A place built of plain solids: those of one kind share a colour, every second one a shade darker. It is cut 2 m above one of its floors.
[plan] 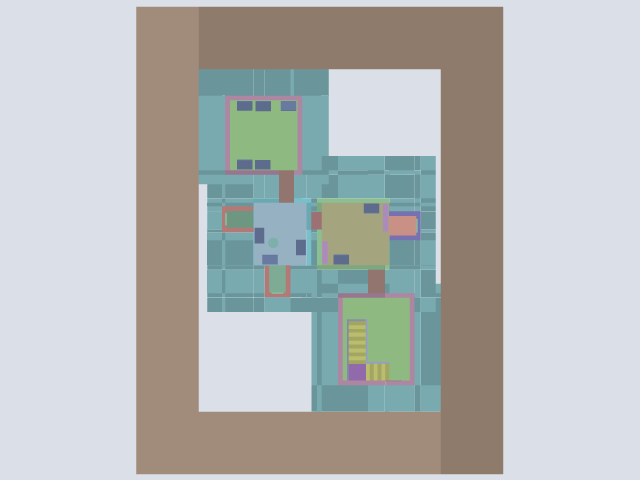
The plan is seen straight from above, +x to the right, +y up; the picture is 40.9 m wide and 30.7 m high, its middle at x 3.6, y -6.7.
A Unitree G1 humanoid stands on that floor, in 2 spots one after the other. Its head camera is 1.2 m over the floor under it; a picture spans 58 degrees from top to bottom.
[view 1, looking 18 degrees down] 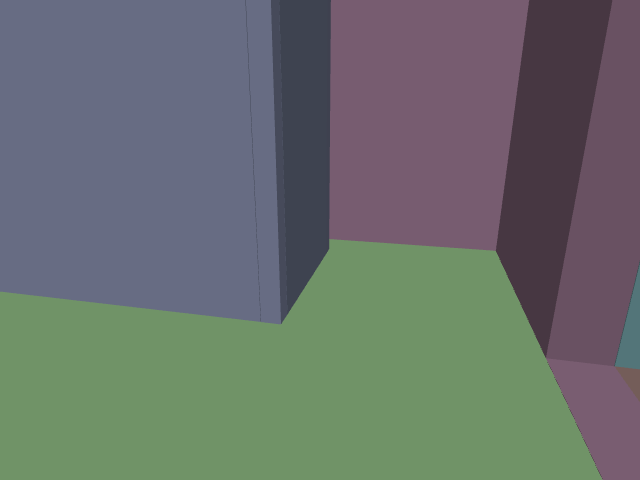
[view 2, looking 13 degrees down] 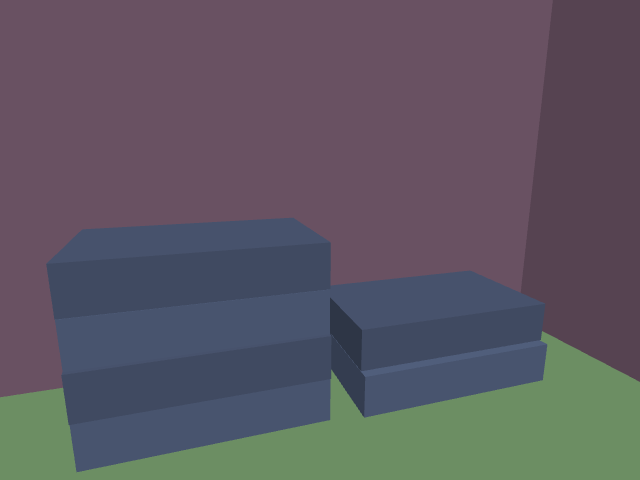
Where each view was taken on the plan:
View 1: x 8.69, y -11.06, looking -167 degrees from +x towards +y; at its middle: floor_hda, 3.27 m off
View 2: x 0.00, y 0.00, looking -108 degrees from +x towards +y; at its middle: sacks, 1.77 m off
